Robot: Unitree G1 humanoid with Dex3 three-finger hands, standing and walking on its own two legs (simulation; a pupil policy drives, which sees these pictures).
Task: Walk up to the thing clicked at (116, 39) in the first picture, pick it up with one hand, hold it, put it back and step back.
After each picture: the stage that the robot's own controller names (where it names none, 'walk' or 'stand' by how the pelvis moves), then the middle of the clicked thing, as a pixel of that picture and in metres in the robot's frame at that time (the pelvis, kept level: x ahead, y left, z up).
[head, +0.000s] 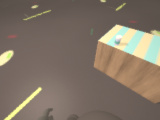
stand; (117, 40) +0.98 -0.31 -0.10
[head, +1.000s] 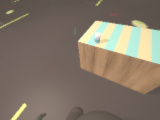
walk; (97, 38) +0.90 +0.00 -0.07
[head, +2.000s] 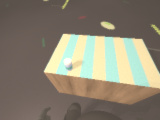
stand; (68, 64) +0.47 +0.23 -0.09
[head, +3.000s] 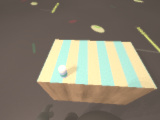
stand; (63, 71) +0.42 +0.24 -0.11
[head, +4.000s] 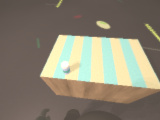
stand; (65, 68) +0.44 +0.23 -0.10
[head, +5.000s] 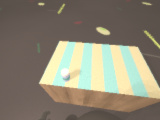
stand; (65, 75) +0.39 +0.22 -0.11
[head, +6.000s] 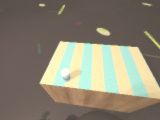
stand; (66, 75) +0.40 +0.22 -0.11
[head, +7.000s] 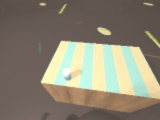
stand; (67, 74) +0.40 +0.21 -0.11
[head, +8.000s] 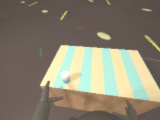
rise first; (66, 77) +0.39 +0.23 -0.10
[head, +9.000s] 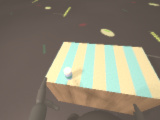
go down; (68, 73) +0.41 +0.23 -0.10
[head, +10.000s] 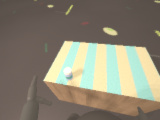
go down; (68, 74) +0.40 +0.23 -0.10
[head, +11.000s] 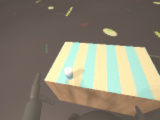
go down; (69, 73) +0.41 +0.23 -0.10
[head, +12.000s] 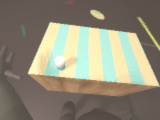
go down; (60, 64) +0.42 +0.21 -0.05
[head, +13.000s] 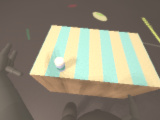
go down; (60, 64) +0.43 +0.22 -0.05
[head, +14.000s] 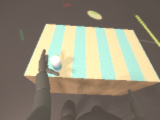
close in; (56, 63) +0.43 +0.23 -0.03
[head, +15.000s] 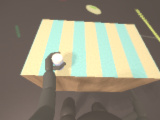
close; (58, 62) +0.42 +0.20 -0.01
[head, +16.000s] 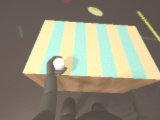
lift; (60, 66) +0.39 +0.19 -0.01
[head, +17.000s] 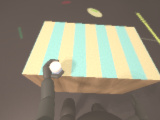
hold; (56, 69) +0.36 +0.21 -0.01
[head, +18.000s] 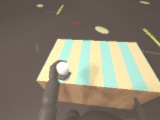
hold; (63, 72) +0.32 +0.18 +0.09
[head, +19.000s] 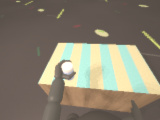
crouch; (68, 71) +0.33 +0.15 +0.09
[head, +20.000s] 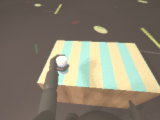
crouch; (62, 65) +0.38 +0.20 +0.07
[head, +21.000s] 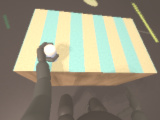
lower; (51, 54) +0.46 +0.23 -0.01
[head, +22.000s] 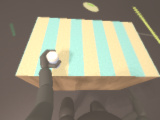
lower; (54, 60) +0.43 +0.22 +0.00
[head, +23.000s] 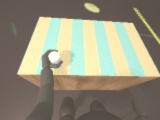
lower; (55, 60) +0.43 +0.21 +0.00
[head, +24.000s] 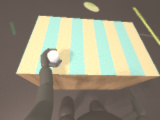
lower; (54, 59) +0.43 +0.22 +0.00
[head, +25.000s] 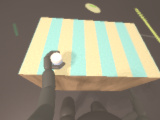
draw back; (57, 61) +0.42 +0.20 +0.00
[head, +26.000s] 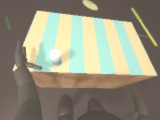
rise; (56, 58) +0.43 +0.20 +0.00
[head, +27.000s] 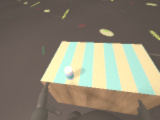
sink last; (69, 73) +0.41 +0.20 -0.06
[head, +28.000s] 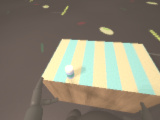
stand; (70, 72) +0.41 +0.20 -0.06
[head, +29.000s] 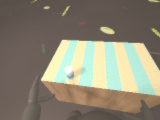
stand; (69, 72) +0.41 +0.20 -0.06
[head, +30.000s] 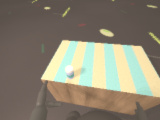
stand; (70, 72) +0.42 +0.20 -0.07
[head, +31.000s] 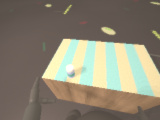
stand; (70, 71) +0.42 +0.20 -0.07
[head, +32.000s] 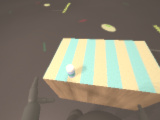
stand; (71, 71) +0.42 +0.20 -0.08
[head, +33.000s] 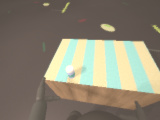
stand; (70, 72) +0.42 +0.20 -0.09
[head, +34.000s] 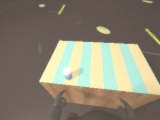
stand; (68, 74) +0.41 +0.21 -0.10
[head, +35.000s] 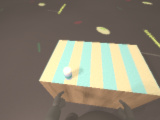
stand; (68, 73) +0.41 +0.21 -0.10
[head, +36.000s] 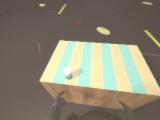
stand; (68, 73) +0.41 +0.21 -0.10
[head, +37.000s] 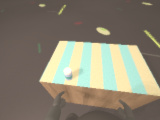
stand; (68, 74) +0.41 +0.21 -0.10
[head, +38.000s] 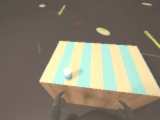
stand; (68, 74) +0.41 +0.21 -0.10
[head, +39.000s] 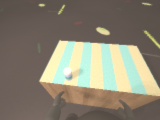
stand; (68, 74) +0.41 +0.20 -0.10
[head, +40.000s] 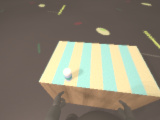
stand; (68, 74) +0.40 +0.21 -0.10
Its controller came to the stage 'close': yes
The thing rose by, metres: 0.21
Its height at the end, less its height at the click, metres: +0.00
